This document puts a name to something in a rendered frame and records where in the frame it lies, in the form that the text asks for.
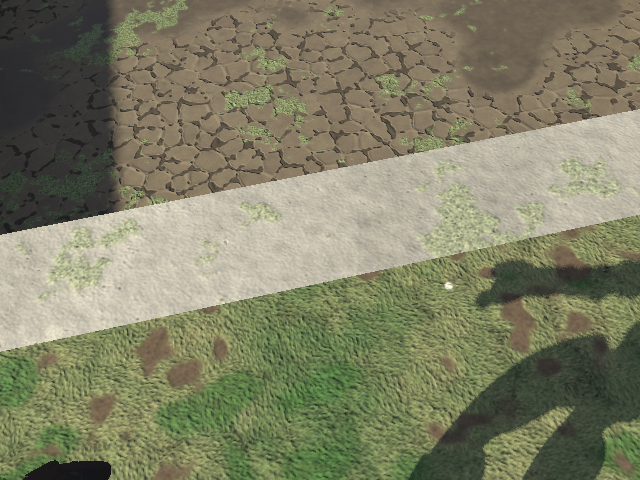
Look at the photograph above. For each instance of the left robot hand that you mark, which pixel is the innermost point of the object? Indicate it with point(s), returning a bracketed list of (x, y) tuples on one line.
[(82, 470)]

